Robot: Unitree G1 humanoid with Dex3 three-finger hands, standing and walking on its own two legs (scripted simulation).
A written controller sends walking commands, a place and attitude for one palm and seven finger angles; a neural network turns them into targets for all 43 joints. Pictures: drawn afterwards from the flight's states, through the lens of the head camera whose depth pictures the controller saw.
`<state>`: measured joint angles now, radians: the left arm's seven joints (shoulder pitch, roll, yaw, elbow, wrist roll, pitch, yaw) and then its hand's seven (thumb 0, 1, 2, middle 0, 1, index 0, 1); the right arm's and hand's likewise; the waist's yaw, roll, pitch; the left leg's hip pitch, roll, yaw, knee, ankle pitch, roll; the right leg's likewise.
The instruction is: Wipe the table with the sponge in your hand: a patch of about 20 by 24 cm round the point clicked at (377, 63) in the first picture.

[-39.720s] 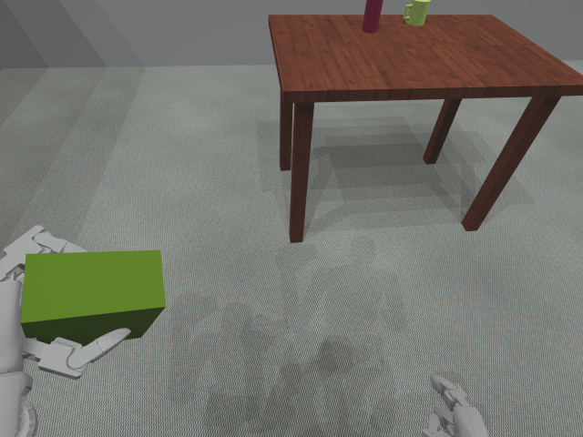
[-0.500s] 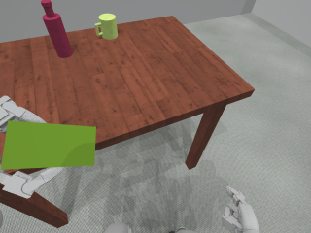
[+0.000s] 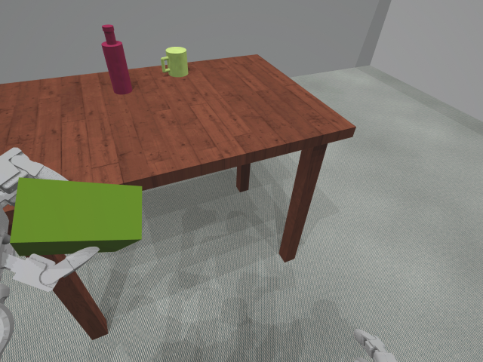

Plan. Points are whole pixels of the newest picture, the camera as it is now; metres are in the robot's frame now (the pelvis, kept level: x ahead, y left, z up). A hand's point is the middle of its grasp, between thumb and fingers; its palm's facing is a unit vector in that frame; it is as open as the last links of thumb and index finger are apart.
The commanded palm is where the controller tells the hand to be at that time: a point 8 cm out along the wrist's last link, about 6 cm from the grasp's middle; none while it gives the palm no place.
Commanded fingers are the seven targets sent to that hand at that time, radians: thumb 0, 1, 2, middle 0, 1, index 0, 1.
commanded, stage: stop stepping back and stand still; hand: left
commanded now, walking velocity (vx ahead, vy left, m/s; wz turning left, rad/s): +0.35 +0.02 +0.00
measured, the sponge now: (94, 222) +0.23 +0.19 +0.20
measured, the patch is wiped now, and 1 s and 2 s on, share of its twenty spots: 0.90 0.90 0.90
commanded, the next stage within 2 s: stand and wait in 1.96 s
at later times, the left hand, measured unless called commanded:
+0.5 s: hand (52, 323) +0.10 +0.17 +0.23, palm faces +0.35 -0.85 -0.38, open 10.1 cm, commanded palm +0.06 +0.22 +0.24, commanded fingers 0.00 0.10 1.30 -1.20 -1.60 -1.20 -1.60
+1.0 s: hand (37, 332) +0.09 +0.17 +0.24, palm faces +0.45 -0.80 -0.40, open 10.1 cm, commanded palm +0.04 +0.22 +0.24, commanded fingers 0.00 0.10 1.30 -1.20 -1.60 -1.20 -1.60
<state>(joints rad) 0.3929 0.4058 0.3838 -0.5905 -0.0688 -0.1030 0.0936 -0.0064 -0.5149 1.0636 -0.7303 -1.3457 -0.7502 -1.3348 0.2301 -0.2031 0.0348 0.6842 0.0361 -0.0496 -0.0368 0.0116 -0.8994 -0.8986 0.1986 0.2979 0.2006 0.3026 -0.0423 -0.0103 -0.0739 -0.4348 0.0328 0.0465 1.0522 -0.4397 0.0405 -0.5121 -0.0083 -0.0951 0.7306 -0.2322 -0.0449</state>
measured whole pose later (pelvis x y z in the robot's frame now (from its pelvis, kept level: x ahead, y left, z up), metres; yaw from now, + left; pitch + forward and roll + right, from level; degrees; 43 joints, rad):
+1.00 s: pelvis -0.11 -0.06 +0.02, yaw +2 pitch -1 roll +1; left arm 0.43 0.40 0.38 -0.58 -0.06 -0.12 0.16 -0.01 -0.52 1.06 -0.73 -1.35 -0.75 -1.34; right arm 0.23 -0.21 0.02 0.63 0.02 -0.11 -0.09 0.01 -0.90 -0.90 0.20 0.30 0.20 0.30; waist -0.02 0.02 0.00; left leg -0.30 0.06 0.01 0.62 -0.30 -0.04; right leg -0.34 -0.01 -0.09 0.64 -0.27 -0.04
